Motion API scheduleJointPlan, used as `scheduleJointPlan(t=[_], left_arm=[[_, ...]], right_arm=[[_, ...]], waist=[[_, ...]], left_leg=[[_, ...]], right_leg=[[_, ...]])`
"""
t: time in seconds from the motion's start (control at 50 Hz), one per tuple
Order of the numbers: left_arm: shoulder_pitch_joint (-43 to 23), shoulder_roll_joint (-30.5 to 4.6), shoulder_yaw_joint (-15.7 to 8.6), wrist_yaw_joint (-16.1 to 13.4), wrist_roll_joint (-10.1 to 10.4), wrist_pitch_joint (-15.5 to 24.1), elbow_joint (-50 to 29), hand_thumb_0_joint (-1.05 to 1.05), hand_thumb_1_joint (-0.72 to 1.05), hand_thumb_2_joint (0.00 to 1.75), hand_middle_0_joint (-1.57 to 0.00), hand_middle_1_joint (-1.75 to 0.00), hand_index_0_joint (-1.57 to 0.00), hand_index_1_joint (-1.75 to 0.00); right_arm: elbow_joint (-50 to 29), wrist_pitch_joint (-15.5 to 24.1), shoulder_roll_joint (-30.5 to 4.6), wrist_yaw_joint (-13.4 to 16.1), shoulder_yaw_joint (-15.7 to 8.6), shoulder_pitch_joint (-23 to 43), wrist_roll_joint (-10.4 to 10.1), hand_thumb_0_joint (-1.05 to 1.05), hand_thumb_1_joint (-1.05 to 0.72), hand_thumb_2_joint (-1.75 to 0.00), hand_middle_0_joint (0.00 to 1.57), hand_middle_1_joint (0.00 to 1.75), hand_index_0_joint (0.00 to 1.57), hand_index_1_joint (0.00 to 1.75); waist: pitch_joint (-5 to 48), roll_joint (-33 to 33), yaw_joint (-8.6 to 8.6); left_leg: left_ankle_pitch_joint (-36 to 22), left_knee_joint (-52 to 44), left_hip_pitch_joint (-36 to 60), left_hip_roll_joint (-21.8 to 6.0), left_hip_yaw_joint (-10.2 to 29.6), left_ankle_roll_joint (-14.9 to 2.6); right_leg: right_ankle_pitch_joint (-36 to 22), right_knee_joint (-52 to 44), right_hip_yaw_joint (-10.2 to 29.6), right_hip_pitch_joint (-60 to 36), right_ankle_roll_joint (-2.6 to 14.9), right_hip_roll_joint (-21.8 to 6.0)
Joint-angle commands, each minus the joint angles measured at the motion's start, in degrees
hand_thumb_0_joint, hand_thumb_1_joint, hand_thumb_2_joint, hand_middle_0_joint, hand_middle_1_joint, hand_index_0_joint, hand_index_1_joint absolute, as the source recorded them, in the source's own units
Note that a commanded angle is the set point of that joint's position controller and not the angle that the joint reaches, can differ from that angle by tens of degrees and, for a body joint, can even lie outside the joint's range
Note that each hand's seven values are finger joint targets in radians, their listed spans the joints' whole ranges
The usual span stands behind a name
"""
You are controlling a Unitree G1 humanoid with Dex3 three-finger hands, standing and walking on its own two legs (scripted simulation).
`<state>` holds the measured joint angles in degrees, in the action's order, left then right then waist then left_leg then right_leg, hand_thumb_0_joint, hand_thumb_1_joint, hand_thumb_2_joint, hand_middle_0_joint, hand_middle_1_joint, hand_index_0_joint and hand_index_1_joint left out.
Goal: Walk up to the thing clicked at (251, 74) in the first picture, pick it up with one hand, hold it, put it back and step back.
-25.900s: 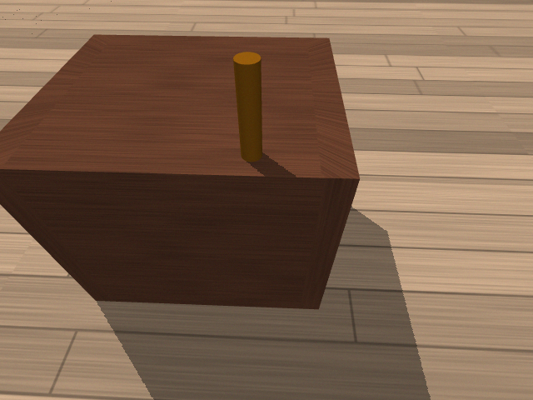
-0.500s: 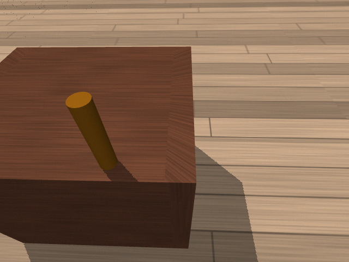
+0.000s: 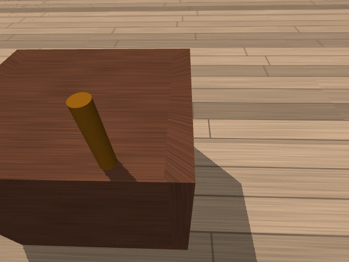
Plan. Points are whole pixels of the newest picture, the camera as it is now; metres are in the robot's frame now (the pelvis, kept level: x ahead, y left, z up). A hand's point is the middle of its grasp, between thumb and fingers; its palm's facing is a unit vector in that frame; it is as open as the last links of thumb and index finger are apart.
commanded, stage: stand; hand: left
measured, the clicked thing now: (96, 136) +0.39 +0.21 +0.09
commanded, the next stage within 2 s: none
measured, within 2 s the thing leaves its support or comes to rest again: neither
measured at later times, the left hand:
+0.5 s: hand out of the picture +0.07 +0.26 -0.15, palm faces -0.03 -0.94 -0.35, open 7.4 cm
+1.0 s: hand out of the picture +0.08 +0.26 -0.15, palm faces -0.03 -0.94 -0.35, open 7.4 cm
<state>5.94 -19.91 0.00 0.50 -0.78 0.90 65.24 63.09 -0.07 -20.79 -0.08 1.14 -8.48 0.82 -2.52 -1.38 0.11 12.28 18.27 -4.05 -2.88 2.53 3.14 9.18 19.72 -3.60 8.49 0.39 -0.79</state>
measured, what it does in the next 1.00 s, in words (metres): stands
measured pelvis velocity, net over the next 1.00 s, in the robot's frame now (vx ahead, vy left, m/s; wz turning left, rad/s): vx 0.01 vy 0.00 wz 0.00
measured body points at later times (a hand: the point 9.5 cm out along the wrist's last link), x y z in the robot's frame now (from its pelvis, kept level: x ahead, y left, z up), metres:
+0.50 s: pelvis +0.00 +0.00 +0.00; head +0.01 -0.01 +0.45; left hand +0.07 +0.31 -0.13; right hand +0.06 -0.30 -0.14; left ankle -0.02 +0.16 -0.75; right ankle +0.02 -0.11 -0.75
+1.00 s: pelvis +0.01 +0.00 +0.00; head +0.02 +0.00 +0.45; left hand +0.08 +0.31 -0.13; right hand +0.07 -0.30 -0.14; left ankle -0.02 +0.16 -0.75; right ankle +0.02 -0.11 -0.75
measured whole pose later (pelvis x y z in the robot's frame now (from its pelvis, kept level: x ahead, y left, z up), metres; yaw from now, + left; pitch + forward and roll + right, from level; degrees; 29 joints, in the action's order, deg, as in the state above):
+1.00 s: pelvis +0.01 +0.00 +0.00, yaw +0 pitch -2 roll +0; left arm 6.3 -19.9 0.0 0.5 -0.7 0.9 65.1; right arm 63.5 -0.1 -20.7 -0.1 0.8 -8.1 0.7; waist -3.1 -1.1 0.1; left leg 12.6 18.1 -4.0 -2.6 2.4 2.8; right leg 9.4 19.5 -3.4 8.4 0.0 -1.0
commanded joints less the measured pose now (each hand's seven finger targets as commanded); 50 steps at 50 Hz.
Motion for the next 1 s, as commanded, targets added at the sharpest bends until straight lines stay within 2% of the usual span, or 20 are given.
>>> scheduleJointPlan(t=[0.0,0.08,0.14,0.22,0.32,0.44,0.56,0.66,0.74,0.8,0.98], left_arm=[[-2.2,-12.8,-2.4,-0.8,0.3,1.0,-2.9,0.00,0.90,0.90,-0.20,-0.30,-0.20,-0.30],[-2.5,-12.9,-2.5,-0.8,0.3,1.0,-3.1,0.00,0.90,0.90,-0.20,-0.30,-0.20,-0.30],[-2.2,-12.6,-2.4,-0.7,0.3,1.0,-3.1,0.00,0.90,0.90,-0.20,-0.30,-0.20,-0.30],[-1.6,-12.9,-2.5,-0.7,0.4,1.0,-2.9,0.00,0.90,0.90,-0.20,-0.30,-0.20,-0.30],[-1.7,-12.5,-2.4,-0.7,0.4,1.0,-3.0,0.00,0.90,0.90,-0.20,-0.30,-0.20,-0.30],[-1.6,-12.5,-2.4,-0.8,0.4,0.8,-2.9,0.00,0.90,0.90,-0.20,-0.30,-0.20,-0.30],[-1.8,-12.6,-2.5,-0.9,0.3,1.1,-3.1,0.00,0.90,0.90,-0.20,-0.30,-0.20,-0.30],[-1.7,-12.6,-2.4,-0.8,0.2,0.9,-2.9,0.00,0.90,0.90,-0.20,-0.30,-0.20,-0.30],[-2.0,-12.9,-2.6,-0.8,0.3,1.0,-3.1,0.00,0.90,0.90,-0.20,-0.30,-0.20,-0.30],[-1.8,-12.7,-2.5,-0.8,0.3,1.1,-3.3,0.00,0.90,0.90,-0.20,-0.30,-0.20,-0.30],[-1.8,-12.5,-2.3,-0.9,0.4,0.9,-3.2,0.00,0.90,0.90,-0.20,-0.30,-0.20,-0.30]], right_arm=[[-3.0,1.3,-11.6,0.7,-2.5,1.2,0.0,0.00,-0.90,-0.90,0.20,0.30,0.20,0.30],[-3.1,1.2,-11.7,0.7,-2.8,1.0,0.0,0.00,-0.90,-0.90,0.20,0.30,0.20,0.30],[-3.0,1.3,-11.5,0.6,-2.6,0.9,0.0,0.00,-0.90,-0.90,0.20,0.30,0.20,0.30],[-2.9,1.3,-11.4,0.6,-2.7,1.0,-0.1,0.00,-0.90,-0.90,0.20,0.30,0.20,0.30],[-3.0,1.4,-11.6,0.7,-2.5,1.0,-0.1,0.00,-0.90,-0.90,0.20,0.30,0.20,0.30],[-2.9,1.3,-11.8,0.7,-2.7,0.9,0.0,0.00,-0.90,-0.90,0.20,0.30,0.20,0.30],[-3.1,1.4,-11.5,0.7,-2.7,1.2,-0.1,0.00,-0.90,-0.90,0.20,0.30,0.20,0.30],[-2.9,1.2,-11.6,0.7,-2.9,1.6,-0.1,0.00,-0.90,-0.90,0.20,0.30,0.20,0.30],[-2.9,1.2,-11.3,0.6,-2.8,0.8,0.0,0.00,-0.90,-0.90,0.20,0.30,0.20,0.30],[-3.1,1.3,-11.5,0.6,-2.9,1.6,0.0,0.00,-0.90,-0.90,0.20,0.30,0.20,0.30],[-2.7,1.3,-11.3,0.7,-2.7,1.3,-0.1,0.00,-0.90,-0.90,0.20,0.30,0.20,0.30]], waist=[[3.1,1.2,0.43],[3.3,1.6,0.18],[3.3,0.9,0.32],[3.4,1.5,0.36],[4.2,0.7,0.31],[3.1,0.9,0.35],[4.2,1.1,0.15],[2.5,1.7,0.43],[3.4,1.5,0.06],[4.7,1.2,0.21],[4.2,1.3,0.13]], left_leg=[[-6.0,-3.3,-3.9,-4.5,2.7,-3.68],[-5.1,-3.1,-3.9,-4.3,2.6,-3.69],[-6.0,-2.9,-4.4,-4.4,2.6,-3.68],[-5.1,-3.0,-3.4,-4.4,2.6,-3.71],[-7.9,-2.9,-3.2,-4.7,2.5,-3.69],[-5.7,-3.3,-4.0,-4.5,2.6,-3.69],[-8.3,-2.7,-3.5,-4.7,2.6,-3.69],[-4.4,-3.2,-3.9,-4.4,2.8,-3.78],[-5.3,-3.2,-3.9,-4.4,2.6,-3.68],[-8.1,-2.6,-3.1,-4.6,2.5,-3.69],[-9.5,-2.7,-3.0,-4.6,2.5,-3.46]], right_leg=[[-6.2,-3.1,6.4,-3.9,0.87,-7.0],[-4.8,-3.5,6.7,-3.7,1.07,-7.1],[-7.1,-3.1,6.5,-4.5,0.95,-7.1],[-5.4,-3.5,6.8,-3.6,1.03,-7.1],[-9.1,-2.4,6.6,-4.9,0.95,-7.2],[-5.7,-3.2,6.4,-3.8,0.90,-6.9],[-9.5,-2.3,6.4,-5.1,0.84,-7.3],[-4.0,-3.7,6.3,-3.1,0.66,-6.8],[-5.2,-3.2,6.5,-4.1,0.93,-7.1],[-9.0,-2.6,6.5,-4.8,0.98,-7.3],[-9.7,-2.5,6.2,-4.7,0.77,-7.3]])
